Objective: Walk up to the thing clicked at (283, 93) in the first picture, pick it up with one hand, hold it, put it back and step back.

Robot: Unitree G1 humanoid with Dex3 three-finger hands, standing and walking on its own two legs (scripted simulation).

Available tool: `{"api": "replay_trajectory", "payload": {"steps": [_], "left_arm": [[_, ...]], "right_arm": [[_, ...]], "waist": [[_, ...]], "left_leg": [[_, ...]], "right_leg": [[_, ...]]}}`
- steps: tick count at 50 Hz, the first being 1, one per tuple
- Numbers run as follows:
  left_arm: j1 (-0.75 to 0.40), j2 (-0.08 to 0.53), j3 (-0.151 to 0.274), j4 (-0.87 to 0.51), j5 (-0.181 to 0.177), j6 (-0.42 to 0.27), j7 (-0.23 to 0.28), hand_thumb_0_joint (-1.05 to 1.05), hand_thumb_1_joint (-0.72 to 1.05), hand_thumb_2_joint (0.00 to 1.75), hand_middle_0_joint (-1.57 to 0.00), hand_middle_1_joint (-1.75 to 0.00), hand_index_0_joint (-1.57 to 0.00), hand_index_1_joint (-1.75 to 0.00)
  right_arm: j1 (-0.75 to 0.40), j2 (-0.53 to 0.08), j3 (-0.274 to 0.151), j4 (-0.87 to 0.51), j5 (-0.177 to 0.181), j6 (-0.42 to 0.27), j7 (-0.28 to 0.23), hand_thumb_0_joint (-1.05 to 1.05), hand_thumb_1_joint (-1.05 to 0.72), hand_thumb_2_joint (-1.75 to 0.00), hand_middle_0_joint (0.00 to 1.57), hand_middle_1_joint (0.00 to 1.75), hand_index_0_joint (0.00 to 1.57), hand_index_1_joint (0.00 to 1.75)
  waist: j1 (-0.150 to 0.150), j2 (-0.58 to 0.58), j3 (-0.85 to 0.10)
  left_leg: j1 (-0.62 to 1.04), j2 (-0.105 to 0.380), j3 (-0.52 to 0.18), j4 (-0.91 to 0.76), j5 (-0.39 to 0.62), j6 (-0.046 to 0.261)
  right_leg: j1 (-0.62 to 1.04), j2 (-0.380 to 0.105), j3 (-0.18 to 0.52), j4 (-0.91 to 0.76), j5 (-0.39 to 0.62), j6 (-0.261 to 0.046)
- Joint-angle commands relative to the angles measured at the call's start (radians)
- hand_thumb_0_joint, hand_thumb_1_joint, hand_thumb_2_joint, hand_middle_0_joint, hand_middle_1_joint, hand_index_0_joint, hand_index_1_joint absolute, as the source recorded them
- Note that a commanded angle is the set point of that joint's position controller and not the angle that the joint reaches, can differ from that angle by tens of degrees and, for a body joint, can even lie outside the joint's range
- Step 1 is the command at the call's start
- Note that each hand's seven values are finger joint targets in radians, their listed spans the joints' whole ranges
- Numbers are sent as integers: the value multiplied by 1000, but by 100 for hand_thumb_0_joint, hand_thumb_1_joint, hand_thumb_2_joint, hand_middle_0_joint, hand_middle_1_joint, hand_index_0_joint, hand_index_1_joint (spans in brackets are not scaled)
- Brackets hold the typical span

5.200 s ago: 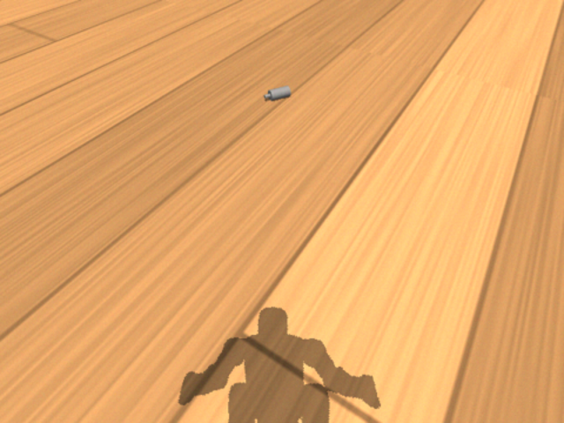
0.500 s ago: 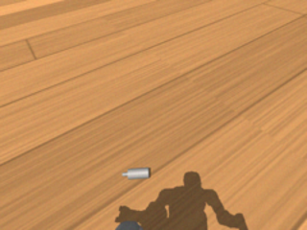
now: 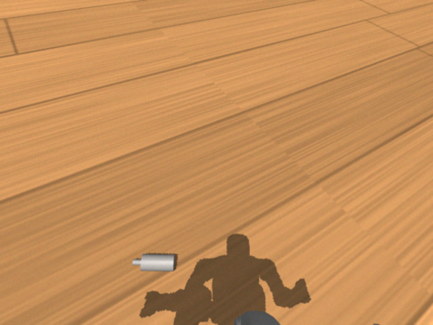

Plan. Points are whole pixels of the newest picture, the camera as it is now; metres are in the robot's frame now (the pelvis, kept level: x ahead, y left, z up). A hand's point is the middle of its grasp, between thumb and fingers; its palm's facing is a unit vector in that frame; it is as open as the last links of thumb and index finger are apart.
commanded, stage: walk up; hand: left
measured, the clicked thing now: (153, 262) +0.47 +0.24 -0.73
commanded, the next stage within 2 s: none
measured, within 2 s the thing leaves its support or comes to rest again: neither
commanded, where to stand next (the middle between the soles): +0.13 -0.01 m, yaw +1 degrees
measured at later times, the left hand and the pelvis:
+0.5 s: hand out of the picture +0.06 +0.26 -0.14, palm faces +0.02 -0.85 -0.53, open 7.3 cm; pelvis -0.01 -0.05 -0.02, yaw +3 degrees
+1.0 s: hand out of the picture +0.09 +0.26 -0.16, palm faces -0.01 -0.94 -0.35, open 7.3 cm; pelvis +0.01 +0.00 -0.01, yaw +3 degrees
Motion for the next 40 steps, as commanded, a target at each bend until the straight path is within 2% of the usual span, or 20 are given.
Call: {"api": "replay_trajectory", "payload": {"steps": [1,2,5,8,9,10,11,12,16,23,25,27,28,29,30,31,33,34,36,40], "left_arm": [[97,150,61,-32,-26,-26,15,0,90,90,-20,-30,-20,-30],[83,135,52,-16,-34,-33,17,0,90,90,-20,-30,-20,-30],[9,137,50,6,-44,-60,33,0,90,90,-20,-30,-20,-30],[85,205,67,79,-33,-79,61,0,90,90,-20,-30,-20,-30],[104,253,82,85,-19,-83,69,0,90,90,-20,-30,-20,-30],[93,331,97,70,-1,-91,77,0,90,90,-20,-30,-20,-30],[6,364,91,17,2,-90,81,0,90,90,-20,-30,-20,-30],[-90,395,92,-5,0,-83,89,0,90,90,-20,-30,-20,-30],[-135,324,86,-1,8,-77,103,0,90,90,-20,-30,-20,-30],[-60,333,105,1,28,-74,112,0,90,90,-20,-30,-20,-30],[-121,352,106,-12,27,-64,109,0,90,90,-20,-30,-20,-30],[-166,303,84,-19,19,-51,104,0,90,90,-20,-30,-20,-30],[-160,229,62,-26,12,-45,105,0,90,90,-20,-30,-20,-30],[-162,146,34,-39,-2,-46,111,0,90,90,-20,-30,-20,-30],[-219,236,55,-24,4,-55,121,0,90,90,-20,-30,-20,-30],[-228,266,59,-5,5,-62,115,0,90,90,-20,-30,-20,-30],[-138,223,52,60,-16,-68,91,0,90,90,-20,-30,-20,-30],[-94,208,49,76,-16,-68,83,0,90,90,-20,-30,-20,-30],[-104,204,43,86,-14,-77,71,0,90,90,-20,-30,-20,-30],[-172,179,29,71,-4,-88,63,0,90,90,-20,-30,-20,-30]], "right_arm": [[-30,-262,-61,-65,-8,-8,-15,0,-90,-90,20,30,20,30],[-68,-248,-48,-67,-12,-3,-8,0,-90,-90,20,30,20,30],[-66,-255,-45,-46,-9,20,9,0,-90,-90,20,30,20,30],[-141,-235,-42,-66,3,75,25,0,-90,-90,20,30,20,30],[-113,-190,-34,-68,3,92,24,0,-90,-90,20,30,20,30],[-57,-137,-22,-71,4,105,22,0,-90,-90,20,30,20,30],[-22,-172,-36,-56,2,126,18,0,-90,-90,20,30,20,30],[-34,-229,-62,-42,-9,138,12,0,-90,-90,20,30,20,30],[20,-263,-90,19,-18,154,38,0,-90,-90,20,30,20,30],[-37,-251,-89,6,-38,158,77,0,-90,-90,20,30,20,30],[37,-249,-94,36,-34,152,83,0,-90,-90,20,30,20,30],[148,-246,-106,94,-37,141,83,0,-90,-90,20,30,20,30],[189,-283,-115,101,-51,132,74,0,-90,-90,20,30,20,30],[116,-371,-124,52,-64,126,65,0,-90,-90,20,30,20,30],[29,-426,-127,21,-55,120,62,0,-90,-90,20,30,20,30],[-59,-402,-117,5,-44,112,59,0,-90,-90,20,30,20,30],[-124,-294,-83,-4,-46,89,43,0,-90,-90,20,30,20,30],[-99,-283,-79,7,-37,80,36,0,-90,-90,20,30,20,30],[-66,-294,-80,31,-25,67,37,0,-90,-90,20,30,20,30],[-20,-283,-66,45,-21,62,32,0,-90,-90,20,30,20,30]], "waist": [[29,246,-12],[33,269,-5],[2,346,-72],[52,222,-157],[71,64,-157],[66,-172,-145],[23,-110,-142],[11,-124,-117],[-15,-139,-123],[50,-180,-164],[7,-197,-157],[-67,-38,-150],[-96,173,-117],[-81,397,-46],[-101,303,35],[-60,244,89],[-3,144,56],[2,165,16],[-16,233,-35],[-42,250,-71]], "left_leg": [[-90,219,-100,-192,467,197],[-128,177,-46,-181,477,193],[-97,162,-67,-92,528,180],[-180,73,-22,139,164,120],[-237,32,-1,280,-51,89],[-337,-43,-4,437,-309,49],[-272,-38,-142,569,-331,22],[-272,16,-159,602,-355,17],[-284,19,-160,643,-198,5],[-244,-8,-70,355,-364,-10],[-94,-9,-44,214,-360,21],[132,-52,-7,11,-169,31],[173,24,-191,-176,-331,60],[89,239,-589,-340,-584,113],[-108,316,-723,-404,-697,184],[-212,332,-681,-383,-658,226],[-144,165,-385,-254,-279,146],[-56,154,-335,-222,-198,133],[16,186,-335,-183,-98,168],[77,189,-268,-81,263,170]], "right_leg": [[21,-78,32,-147,114,18],[51,-74,2,-226,151,25],[128,-50,-38,-391,254,40],[322,8,-87,-563,419,48],[341,-37,-28,-611,439,39],[304,-255,249,-728,510,-21],[151,-420,489,-833,365,-146],[93,-447,565,-851,162,-216],[88,-289,327,-783,-81,-151],[176,-289,286,-752,-117,-183],[53,-295,244,-751,-110,-165],[-130,-214,117,-588,-184,-92],[-270,-114,15,-339,-231,-46],[-446,24,-69,-85,-192,9],[-395,-13,85,-107,-130,-3],[-282,-56,78,-102,-78,-9],[-202,-33,89,-107,51,-3],[-199,-29,62,-156,81,-6],[-120,-39,6,-282,67,9],[22,-4,-36,-489,71,-3]]}}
